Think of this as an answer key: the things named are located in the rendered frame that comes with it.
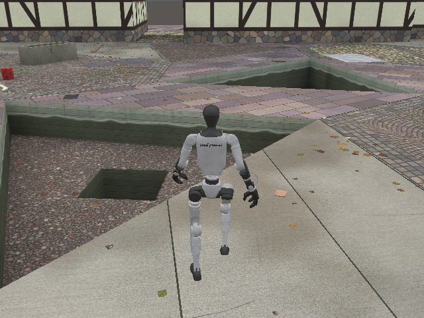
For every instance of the left robot hand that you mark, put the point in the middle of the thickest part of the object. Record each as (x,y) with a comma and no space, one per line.
(175,178)

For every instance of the right robot shin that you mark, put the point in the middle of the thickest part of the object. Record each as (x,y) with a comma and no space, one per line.
(225,225)

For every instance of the humanoid robot torso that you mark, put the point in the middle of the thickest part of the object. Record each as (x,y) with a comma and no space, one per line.
(211,157)

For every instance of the robot right upper arm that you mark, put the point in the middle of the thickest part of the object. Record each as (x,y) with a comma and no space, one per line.
(236,150)

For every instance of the robot right forearm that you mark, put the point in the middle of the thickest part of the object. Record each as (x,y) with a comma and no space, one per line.
(247,178)

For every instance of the robot left forearm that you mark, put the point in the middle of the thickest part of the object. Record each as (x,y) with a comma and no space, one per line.
(177,170)

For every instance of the right robot hand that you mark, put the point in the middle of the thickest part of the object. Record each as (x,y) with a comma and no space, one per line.
(254,197)

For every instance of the robot left upper arm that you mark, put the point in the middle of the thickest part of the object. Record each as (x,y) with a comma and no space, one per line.
(186,150)

